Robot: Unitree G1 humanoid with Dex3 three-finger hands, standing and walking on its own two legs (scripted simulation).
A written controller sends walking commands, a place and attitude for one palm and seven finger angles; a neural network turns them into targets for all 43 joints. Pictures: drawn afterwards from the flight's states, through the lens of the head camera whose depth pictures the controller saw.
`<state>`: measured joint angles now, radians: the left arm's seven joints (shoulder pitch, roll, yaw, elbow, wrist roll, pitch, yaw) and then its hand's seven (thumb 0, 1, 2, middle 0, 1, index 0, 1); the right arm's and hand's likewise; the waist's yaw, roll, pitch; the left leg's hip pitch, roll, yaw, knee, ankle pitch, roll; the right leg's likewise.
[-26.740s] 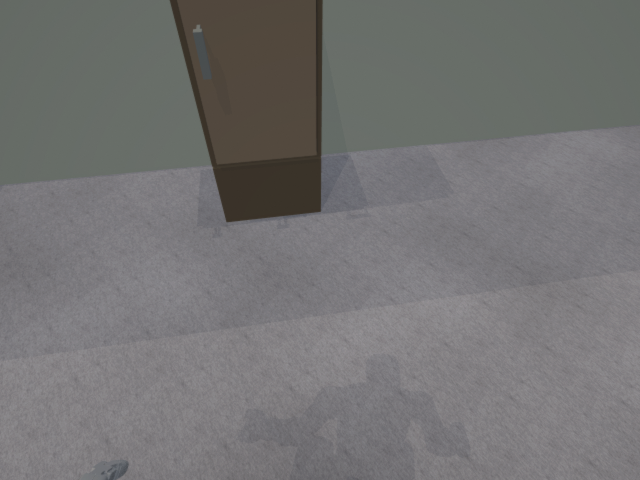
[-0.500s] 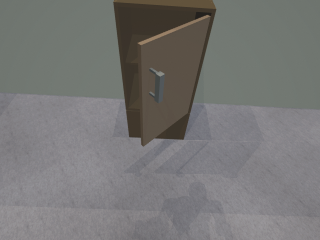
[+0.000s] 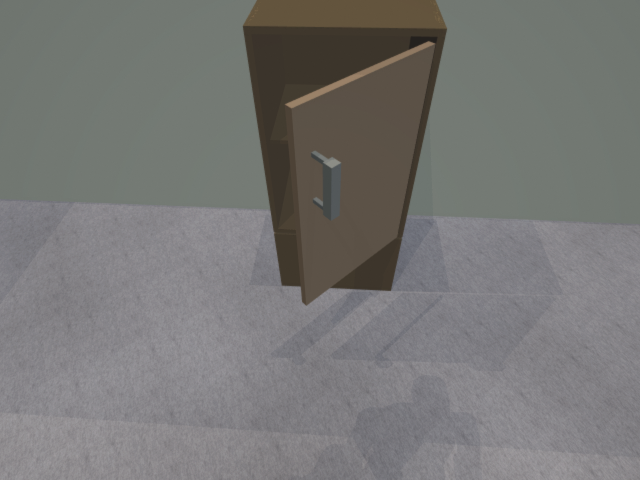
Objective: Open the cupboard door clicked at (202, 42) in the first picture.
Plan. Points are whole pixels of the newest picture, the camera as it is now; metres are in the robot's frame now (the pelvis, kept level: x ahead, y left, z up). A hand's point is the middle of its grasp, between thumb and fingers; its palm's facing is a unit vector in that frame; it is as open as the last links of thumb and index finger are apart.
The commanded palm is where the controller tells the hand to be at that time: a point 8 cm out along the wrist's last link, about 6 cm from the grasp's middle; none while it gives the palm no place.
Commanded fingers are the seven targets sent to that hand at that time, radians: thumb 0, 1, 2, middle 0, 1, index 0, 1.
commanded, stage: let the arm hang, fingers relaxed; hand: left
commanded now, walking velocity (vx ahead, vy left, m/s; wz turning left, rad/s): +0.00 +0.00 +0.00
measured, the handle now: (324, 185) +0.64 +0.03 -0.01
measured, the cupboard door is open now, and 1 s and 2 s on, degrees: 46 46 46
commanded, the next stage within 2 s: look to check the result in 0.28 s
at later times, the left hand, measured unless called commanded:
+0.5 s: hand out of the picture +0.02 +0.17 -0.17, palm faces +0.03 -0.98 -0.22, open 7.4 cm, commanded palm none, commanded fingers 0.00 0.90 0.90 -0.20 -0.30 -0.20 -0.30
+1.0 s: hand out of the picture +0.03 +0.17 -0.17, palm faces +0.04 -0.98 -0.22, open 7.4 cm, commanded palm none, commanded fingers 0.00 0.90 0.90 -0.20 -0.30 -0.20 -0.30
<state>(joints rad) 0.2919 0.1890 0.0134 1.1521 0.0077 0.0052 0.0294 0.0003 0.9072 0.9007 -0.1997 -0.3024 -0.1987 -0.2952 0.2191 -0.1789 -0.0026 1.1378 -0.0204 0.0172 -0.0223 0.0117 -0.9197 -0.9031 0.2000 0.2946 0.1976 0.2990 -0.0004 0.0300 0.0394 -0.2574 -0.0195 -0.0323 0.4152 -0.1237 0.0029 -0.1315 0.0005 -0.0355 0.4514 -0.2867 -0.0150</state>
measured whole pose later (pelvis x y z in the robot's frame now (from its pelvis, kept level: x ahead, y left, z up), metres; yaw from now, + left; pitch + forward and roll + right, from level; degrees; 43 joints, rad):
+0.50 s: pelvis +0.02 -0.01 +0.00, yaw +0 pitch -2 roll +0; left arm 0.26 0.17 0.02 1.14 0.00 0.00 0.03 0.00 0.91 0.90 -0.20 -0.30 -0.20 -0.30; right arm 0.24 -0.15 0.00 1.16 -0.02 0.01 -0.03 0.01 -0.91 -0.90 0.20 0.29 0.20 0.30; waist -0.01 0.01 0.06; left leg -0.23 0.00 -0.04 0.40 -0.15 -0.01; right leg -0.09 0.02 -0.04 0.41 -0.29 -0.03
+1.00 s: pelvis +0.03 -0.02 +0.00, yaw +0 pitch -2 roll +0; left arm 0.25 0.18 0.02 1.14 0.00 -0.01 0.03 0.00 0.90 0.90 -0.20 -0.30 -0.20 -0.30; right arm 0.19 -0.18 0.00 1.15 -0.02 0.00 -0.03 0.01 -0.91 -0.90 0.20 0.29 0.20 0.30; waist 0.00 0.00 0.06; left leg -0.21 0.00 -0.04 0.40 -0.16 -0.02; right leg -0.06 0.02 -0.04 0.38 -0.29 -0.03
